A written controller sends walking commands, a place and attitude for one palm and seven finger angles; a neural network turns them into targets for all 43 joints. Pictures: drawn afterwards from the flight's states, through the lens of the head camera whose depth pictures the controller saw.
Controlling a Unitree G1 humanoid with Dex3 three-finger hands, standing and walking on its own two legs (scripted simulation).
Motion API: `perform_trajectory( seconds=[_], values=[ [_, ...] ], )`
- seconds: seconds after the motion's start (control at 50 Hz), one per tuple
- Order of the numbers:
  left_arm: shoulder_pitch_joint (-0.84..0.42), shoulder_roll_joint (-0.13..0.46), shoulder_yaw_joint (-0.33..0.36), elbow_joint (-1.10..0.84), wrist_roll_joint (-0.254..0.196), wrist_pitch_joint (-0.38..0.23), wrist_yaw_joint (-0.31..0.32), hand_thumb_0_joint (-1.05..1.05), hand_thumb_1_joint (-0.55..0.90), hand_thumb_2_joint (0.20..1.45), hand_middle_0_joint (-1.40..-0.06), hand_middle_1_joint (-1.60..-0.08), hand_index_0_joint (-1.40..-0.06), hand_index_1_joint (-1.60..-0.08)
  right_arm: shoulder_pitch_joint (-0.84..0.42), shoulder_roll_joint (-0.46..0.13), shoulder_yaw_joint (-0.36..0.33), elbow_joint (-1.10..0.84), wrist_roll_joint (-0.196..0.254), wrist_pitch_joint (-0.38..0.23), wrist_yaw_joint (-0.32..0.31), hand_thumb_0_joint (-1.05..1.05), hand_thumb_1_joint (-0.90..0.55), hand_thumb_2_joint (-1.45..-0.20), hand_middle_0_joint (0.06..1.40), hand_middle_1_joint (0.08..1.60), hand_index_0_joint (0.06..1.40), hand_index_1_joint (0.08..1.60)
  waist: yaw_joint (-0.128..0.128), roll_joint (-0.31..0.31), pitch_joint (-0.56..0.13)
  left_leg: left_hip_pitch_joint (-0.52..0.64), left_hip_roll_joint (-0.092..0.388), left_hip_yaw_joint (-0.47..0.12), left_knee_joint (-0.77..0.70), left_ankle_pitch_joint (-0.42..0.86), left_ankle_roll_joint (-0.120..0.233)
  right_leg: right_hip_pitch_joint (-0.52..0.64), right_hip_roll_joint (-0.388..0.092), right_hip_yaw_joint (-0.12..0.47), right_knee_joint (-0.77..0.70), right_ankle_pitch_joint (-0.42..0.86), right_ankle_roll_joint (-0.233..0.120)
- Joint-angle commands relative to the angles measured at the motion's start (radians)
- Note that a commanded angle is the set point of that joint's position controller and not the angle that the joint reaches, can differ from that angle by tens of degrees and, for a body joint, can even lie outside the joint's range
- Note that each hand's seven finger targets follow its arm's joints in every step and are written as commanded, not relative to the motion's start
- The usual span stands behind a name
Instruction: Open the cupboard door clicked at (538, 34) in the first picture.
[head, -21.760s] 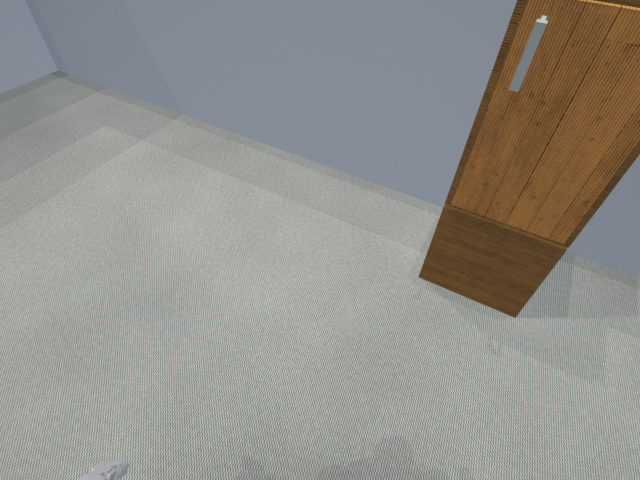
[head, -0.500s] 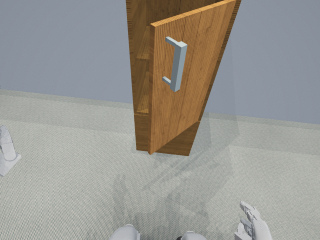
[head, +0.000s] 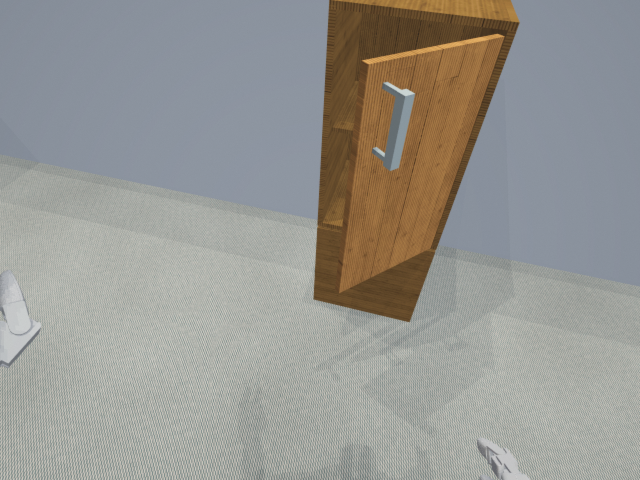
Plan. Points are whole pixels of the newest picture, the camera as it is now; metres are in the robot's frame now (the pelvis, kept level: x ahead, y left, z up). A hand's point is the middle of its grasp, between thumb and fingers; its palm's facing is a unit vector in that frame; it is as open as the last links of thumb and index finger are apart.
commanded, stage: stop stepping back and stand still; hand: left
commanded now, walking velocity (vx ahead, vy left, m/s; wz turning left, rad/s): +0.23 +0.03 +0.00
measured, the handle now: (390, 127) +0.67 -0.03 +0.15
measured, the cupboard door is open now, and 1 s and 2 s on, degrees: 47 47 47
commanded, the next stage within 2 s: let the arm hang, fingers relaxed in 1.14 s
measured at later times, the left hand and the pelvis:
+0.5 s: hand (116, 321) +0.20 +0.23 +0.16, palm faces +0.32 -0.77 -0.54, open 7.4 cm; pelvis -0.04 -0.01 -0.01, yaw -6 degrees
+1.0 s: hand (124, 306) +0.23 +0.24 +0.15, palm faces +0.27 -0.84 -0.46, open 7.4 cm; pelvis -0.01 +0.01 +0.01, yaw -8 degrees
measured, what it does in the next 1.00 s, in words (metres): steps on the spot: left foot, then right foot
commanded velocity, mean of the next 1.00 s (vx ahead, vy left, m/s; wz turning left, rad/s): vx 0.06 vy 0.01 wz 0.00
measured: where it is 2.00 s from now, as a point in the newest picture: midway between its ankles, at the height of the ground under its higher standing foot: outside the picture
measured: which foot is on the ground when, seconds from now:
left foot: up 0.00-0.06, down 0.08-0.38, up 0.40-0.64, down 0.66-1.00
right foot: down 0.00-0.10, up 0.12-0.36, down 0.38-1.00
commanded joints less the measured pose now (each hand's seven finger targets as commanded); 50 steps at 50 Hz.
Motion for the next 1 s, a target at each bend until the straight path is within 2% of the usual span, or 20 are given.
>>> perform_trajectory(
  seconds=[0.0, 0.02, 0.06, 0.1, 0.12, 0.14, 0.18, 0.24, 0.3, 0.32, 0.34, 0.36, 0.38, 0.42, 0.48, 0.52, 0.58, 0.64, 0.8, 0.98],
  values=[
    [-0.201, 0.159, 0.006, -0.088, 0.018, -0.025, 0.040, 0.000, 0.900, 0.900, -0.200, -0.300, -0.200, -0.300, -0.079, -0.122, -0.029, -0.162, 0.000, -0.093, -0.022, 0.000, -0.900, -0.900, 0.200, 0.300, 0.200, 0.300, -0.083, -0.019, 0.001, 0.247, -0.021, 0.038, -0.591, -0.120, 0.064, 0.057, -0.151, 0.252, -0.294, -0.056, -0.046],
    [-0.142, 0.135, -0.013, -0.082, 0.015, -0.020, 0.041, 0.000, 0.900, 0.900, -0.200, -0.300, -0.200, -0.300, -0.059, -0.134, -0.033, -0.174, 0.004, -0.104, -0.025, 0.000, -0.900, -0.900, 0.200, 0.300, 0.200, 0.300, -0.085, 0.039, -0.013, 0.315, 0.012, 0.037, -0.712, -0.077, 0.077, 0.076, -0.101, 0.208, -0.211, 0.009, -0.030],
    [-0.194, 0.166, 0.012, -0.244, 0.006, -0.045, 0.047, 0.000, 0.900, 0.900, -0.200, -0.300, -0.200, -0.300, -0.057, -0.180, -0.050, -0.229, 0.006, -0.093, -0.014, 0.000, -0.900, -0.900, 0.200, 0.300, 0.200, 0.300, -0.093, 0.362, -0.052, 0.532, 0.265, -0.240, -0.695, 0.209, 0.133, -0.184, 0.017, 0.017, 0.126, -0.022, 0.016],
    [-0.118, 0.233, 0.084, -0.288, 0.003, -0.069, 0.041, 0.000, 0.900, 0.900, -0.200, -0.300, -0.200, -0.300, -0.067, -0.174, -0.066, -0.241, 0.012, -0.091, 0.000, 0.000, -0.900, -0.900, 0.200, 0.300, 0.200, 0.300, -0.079, 0.250, -0.044, 0.599, 0.355, -0.239, -0.672, 0.533, 0.159, -0.364, 0.043, -0.092, 0.307, -0.160, 0.030],
    [-0.061, 0.320, 0.151, -0.284, -0.006, -0.066, 0.029, 0.000, 0.900, 0.900, -0.200, -0.300, -0.200, -0.300, -0.050, -0.153, -0.059, -0.199, 0.000, -0.087, 0.004, 0.000, -0.900, -0.900, 0.200, 0.300, 0.200, 0.300, -0.098, 0.348, -0.060, 0.548, 0.382, -0.276, -0.709, 0.398, 0.203, -0.365, 0.019, -0.068, 0.403, -0.200, 0.041],
    [-0.053, 0.258, 0.119, -0.329, -0.003, -0.061, 0.025, 0.000, 0.900, 0.900, -0.200, -0.300, -0.200, -0.300, -0.074, -0.131, -0.051, -0.223, 0.002, -0.090, 0.014, 0.000, -0.900, -0.900, 0.200, 0.300, 0.200, 0.300, -0.109, 0.299, 0.035, 0.421, 0.377, -0.281, -0.740, 0.347, 0.224, -0.339, -0.009, -0.047, 0.409, -0.168, 0.033],
    [-0.024, 0.208, 0.087, -0.313, 0.002, -0.054, 0.018, 0.000, 0.900, 0.900, -0.200, -0.300, -0.200, -0.300, -0.095, -0.138, -0.042, -0.211, 0.015, -0.097, 0.021, 0.000, -0.900, -0.900, 0.200, 0.300, 0.200, 0.300, -0.099, 0.266, 0.139, 0.305, 0.331, -0.143, -0.757, 0.332, 0.184, -0.268, -0.025, -0.103, 0.303, -0.041, 0.032],
    [0.015, 0.248, 0.128, -0.272, -0.003, -0.052, 0.025, 0.000, 0.900, 0.900, -0.200, -0.300, -0.200, -0.300, -0.099, -0.148, -0.042, -0.214, 0.005, -0.083, 0.009, 0.000, -0.900, -0.900, 0.200, 0.300, 0.200, 0.300, -0.093, 0.337, 0.118, 0.197, 0.293, -0.058, -0.750, 0.248, 0.149, -0.047, 0.010, -0.174, 0.147, -0.048, 0.030],
    [0.048, 0.238, 0.143, -0.178, -0.009, -0.036, 0.035, 0.000, 0.900, 0.900, -0.200, -0.300, -0.200, -0.300, -0.101, -0.155, -0.050, -0.218, 0.008, -0.053, -0.005, 0.000, -0.900, -0.900, 0.200, 0.300, 0.200, 0.300, -0.070, 0.273, 0.060, 0.094, 0.267, 0.003, -0.600, 0.073, 0.129, 0.210, 0.036, -0.180, -0.022, -0.060, 0.015],
    [0.064, 0.228, 0.131, -0.134, -0.009, -0.025, 0.034, 0.000, 0.900, 0.900, -0.200, -0.300, -0.200, -0.300, -0.103, -0.151, -0.050, -0.217, 0.012, -0.042, -0.007, 0.000, -0.900, -0.900, 0.200, 0.300, 0.200, 0.300, -0.070, 0.176, 0.057, 0.032, 0.201, 0.040, -0.448, 0.011, 0.106, 0.272, 0.009, -0.089, -0.111, -0.059, -0.012],
    [0.050, 0.249, 0.135, -0.139, -0.007, -0.023, 0.034, 0.000, 0.900, 0.900, -0.200, -0.300, -0.200, -0.300, -0.104, -0.140, -0.054, -0.220, 0.021, -0.031, -0.002, 0.000, -0.900, -0.900, 0.200, 0.300, 0.200, 0.300, -0.073, -0.019, 0.022, -0.063, 0.096, 0.083, -0.194, -0.059, 0.073, 0.331, -0.140, 0.195, -0.223, -0.070, -0.089],
    [0.046, 0.282, 0.171, -0.138, -0.014, -0.030, 0.034, 0.000, 0.900, 0.900, -0.200, -0.300, -0.200, -0.300, -0.124, -0.139, -0.062, -0.239, 0.028, -0.027, 0.006, 0.000, -0.900, -0.900, 0.200, 0.300, 0.200, 0.300, -0.064, -0.185, -0.011, -0.162, 0.018, 0.030, 0.068, -0.208, 0.047, 0.305, -0.335, 0.539, -0.354, 0.009, -0.178],
    [-0.002, 0.296, 0.182, -0.170, -0.012, -0.051, 0.034, 0.000, 0.900, 0.900, -0.200, -0.300, -0.200, -0.300, -0.115, -0.146, -0.062, -0.219, 0.014, -0.029, 0.010, 0.000, -0.900, -0.900, 0.200, 0.300, 0.200, 0.300, -0.078, -0.112, 0.003, -0.159, 0.040, -0.057, 0.176, -0.190, 0.029, 0.251, -0.360, 0.509, -0.360, 0.149, -0.192],
    [0.007, 0.252, 0.161, -0.186, -0.009, -0.064, 0.028, 0.000, 0.900, 0.900, -0.200, -0.300, -0.200, -0.300, -0.088, -0.135, -0.059, -0.188, 0.022, -0.022, 0.029, 0.000, -0.900, -0.900, 0.200, 0.300, 0.200, 0.300, -0.091, -0.008, -0.080, -0.091, 0.072, -0.079, 0.126, -0.119, 0.013, 0.235, -0.301, 0.361, -0.309, 0.142, -0.170],
    [0.085, 0.226, 0.145, -0.212, -0.013, -0.077, 0.034, 0.000, 0.900, 0.900, -0.200, -0.300, -0.200, -0.300, -0.127, -0.113, -0.043, -0.200, 0.019, -0.017, 0.021, 0.000, -0.900, -0.900, 0.200, 0.300, 0.200, 0.300, -0.090, -0.034, -0.067, 0.032, 0.053, -0.025, -0.086, -0.027, 0.014, 0.162, -0.236, 0.164, -0.303, 0.298, -0.123],
    [0.068, 0.245, 0.147, -0.274, -0.011, -0.081, 0.044, 0.000, 0.900, 0.900, -0.200, -0.300, -0.200, -0.300, -0.147, -0.117, -0.042, -0.211, 0.016, -0.022, 0.009, 0.000, -0.900, -0.900, 0.200, 0.300, 0.200, 0.300, -0.081, -0.027, -0.058, 0.130, 0.045, 0.002, -0.274, -0.009, 0.027, 0.132, -0.220, 0.124, -0.300, 0.214, -0.105],
    [0.083, 0.235, 0.135, -0.302, -0.011, -0.079, 0.051, 0.000, 0.900, 0.900, -0.200, -0.300, -0.200, -0.300, -0.108, -0.118, -0.044, -0.210, 0.004, -0.033, 0.006, 0.000, -0.900, -0.900, 0.200, 0.300, 0.200, 0.300, -0.088, 0.081, -0.023, 0.266, 0.014, 0.015, -0.526, 0.124, 0.039, 0.086, -0.186, 0.121, -0.294, 0.074, -0.059],
    [0.079, 0.241, 0.147, -0.329, -0.010, -0.078, 0.050, 0.000, 0.900, 0.900, -0.200, -0.300, -0.200, -0.300, -0.120, -0.154, -0.059, -0.245, 0.007, -0.032, 0.004, 0.000, -0.900, -0.900, 0.200, 0.300, 0.200, 0.300, -0.063, 0.261, 0.006, 0.260, 0.170, -0.178, -0.651, 0.187, 0.090, 0.067, -0.062, 0.054, -0.155, 0.046, 0.006],
    [0.034, 0.166, 0.067, -0.138, -0.022, -0.038, 0.024, 0.000, 0.900, 0.900, -0.200, -0.300, -0.200, -0.300, -0.108, -0.147, -0.049, -0.240, 0.030, -0.018, 0.007, 0.000, -0.900, -0.900, 0.200, 0.300, 0.200, 0.300, -0.090, 0.084, 0.002, 0.233, 0.105, -0.072, -0.583, 0.205, 0.048, 0.117, -0.069, 0.090, -0.245, 0.193, 0.009],
    [0.014, 0.214, 0.083, -0.277, -0.020, -0.018, 0.030, 0.000, 0.900, 0.900, -0.200, -0.300, -0.200, -0.300, -0.136, -0.140, -0.030, -0.273, 0.015, -0.015, 0.002, 0.000, -0.900, -0.900, 0.200, 0.300, 0.200, 0.300, -0.072, 0.161, -0.050, 0.253, 0.109, -0.088, -0.645, 0.249, 0.050, 0.171, -0.036, 0.041, -0.219, 0.225, 0.015]
  ],
)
